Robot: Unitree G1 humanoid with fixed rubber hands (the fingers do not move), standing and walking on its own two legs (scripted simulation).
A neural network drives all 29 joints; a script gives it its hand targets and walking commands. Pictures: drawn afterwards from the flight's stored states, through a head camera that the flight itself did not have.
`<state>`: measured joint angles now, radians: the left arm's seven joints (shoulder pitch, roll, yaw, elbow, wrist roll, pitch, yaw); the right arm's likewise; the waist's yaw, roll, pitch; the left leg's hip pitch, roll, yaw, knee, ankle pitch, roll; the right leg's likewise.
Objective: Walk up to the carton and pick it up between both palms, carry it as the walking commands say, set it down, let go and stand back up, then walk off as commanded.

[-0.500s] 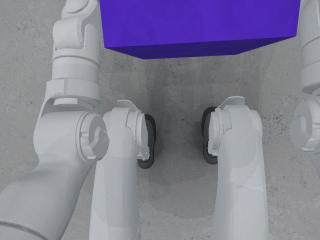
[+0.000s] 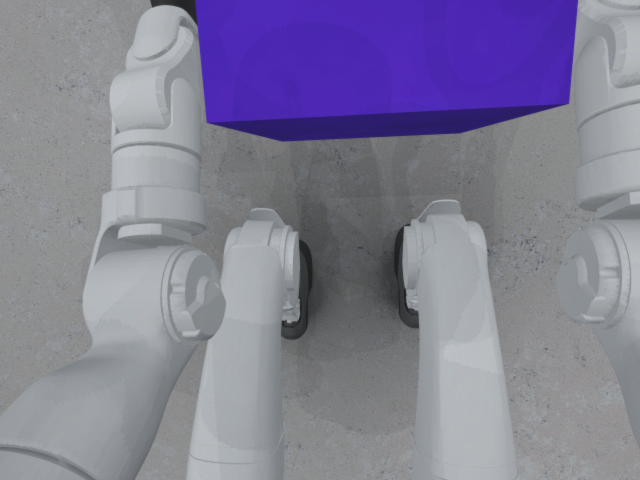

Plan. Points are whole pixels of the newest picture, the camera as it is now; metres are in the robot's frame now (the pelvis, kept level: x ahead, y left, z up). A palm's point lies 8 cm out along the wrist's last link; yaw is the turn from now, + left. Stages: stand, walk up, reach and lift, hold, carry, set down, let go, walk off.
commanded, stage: reach and lift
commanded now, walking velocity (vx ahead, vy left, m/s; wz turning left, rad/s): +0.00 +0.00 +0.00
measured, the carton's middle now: out of the picture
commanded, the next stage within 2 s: none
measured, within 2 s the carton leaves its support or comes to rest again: neither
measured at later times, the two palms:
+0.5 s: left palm out of the picture +0.52 +0.13 -0.01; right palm out of the picture +0.52 -0.21 -0.03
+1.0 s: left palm out of the picture +0.50 +0.14 +0.08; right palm out of the picture +0.50 -0.20 +0.07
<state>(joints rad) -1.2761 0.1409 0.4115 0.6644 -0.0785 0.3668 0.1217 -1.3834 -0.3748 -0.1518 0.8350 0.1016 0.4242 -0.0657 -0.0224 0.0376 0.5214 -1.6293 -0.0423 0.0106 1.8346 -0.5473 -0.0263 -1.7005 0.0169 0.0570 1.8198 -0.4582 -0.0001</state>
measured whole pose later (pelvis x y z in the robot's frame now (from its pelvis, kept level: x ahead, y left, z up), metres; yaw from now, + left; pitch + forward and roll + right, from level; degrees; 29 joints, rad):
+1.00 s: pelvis +0.01 +0.00 +0.11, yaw -2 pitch +13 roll +3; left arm -1.00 0.08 0.40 0.59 -0.03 0.40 0.08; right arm -1.12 -0.25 -0.18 0.76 0.07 0.45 -0.08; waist -0.01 0.01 0.39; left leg -1.19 -0.04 0.00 1.44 -0.48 -0.03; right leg -1.26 0.03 0.07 1.43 -0.40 0.00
